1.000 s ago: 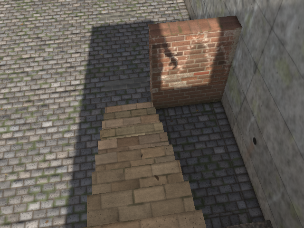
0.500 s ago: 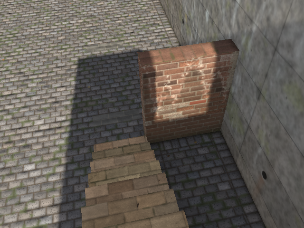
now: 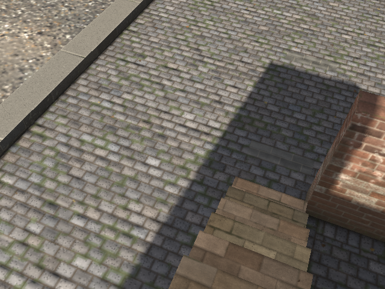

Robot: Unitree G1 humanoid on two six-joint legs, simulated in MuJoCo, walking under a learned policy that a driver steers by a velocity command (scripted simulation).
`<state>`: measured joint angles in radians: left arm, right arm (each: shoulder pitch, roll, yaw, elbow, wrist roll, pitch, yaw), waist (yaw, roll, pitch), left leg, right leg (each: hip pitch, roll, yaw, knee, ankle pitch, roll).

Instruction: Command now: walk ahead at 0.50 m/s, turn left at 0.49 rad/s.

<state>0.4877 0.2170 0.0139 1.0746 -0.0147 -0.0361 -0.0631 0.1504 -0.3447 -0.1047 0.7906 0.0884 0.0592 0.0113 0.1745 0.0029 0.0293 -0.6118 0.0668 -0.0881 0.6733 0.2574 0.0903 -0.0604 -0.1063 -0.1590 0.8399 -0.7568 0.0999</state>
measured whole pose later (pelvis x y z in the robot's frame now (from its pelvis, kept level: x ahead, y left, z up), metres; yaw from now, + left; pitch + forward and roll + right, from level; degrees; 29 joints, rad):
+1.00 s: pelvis +0.61 -0.17 -0.51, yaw -22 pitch +3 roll +0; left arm 0.35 0.26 0.05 1.00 -0.03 -0.03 -0.06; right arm 0.17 -0.42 -0.07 0.91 0.06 0.01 -0.02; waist 0.04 0.06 0.20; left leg -0.80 0.06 -0.04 1.43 -0.48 -0.06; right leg -0.30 0.13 0.13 0.63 -0.38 -0.08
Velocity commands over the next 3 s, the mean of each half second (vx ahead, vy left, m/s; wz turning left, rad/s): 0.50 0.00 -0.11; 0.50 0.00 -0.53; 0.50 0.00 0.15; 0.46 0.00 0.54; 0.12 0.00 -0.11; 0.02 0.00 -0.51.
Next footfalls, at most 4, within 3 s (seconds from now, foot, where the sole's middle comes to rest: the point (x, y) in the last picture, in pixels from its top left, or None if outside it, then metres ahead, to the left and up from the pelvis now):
0.10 left None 0.18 0.16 -0.89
0.82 right None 0.58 -0.25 -1.27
1.24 left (250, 264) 0.90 -0.19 -1.46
1.54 right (288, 259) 1.06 -0.44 -1.65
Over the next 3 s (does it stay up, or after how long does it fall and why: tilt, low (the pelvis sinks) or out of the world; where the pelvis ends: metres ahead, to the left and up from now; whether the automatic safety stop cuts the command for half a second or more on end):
stays up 1.46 -0.33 -1.27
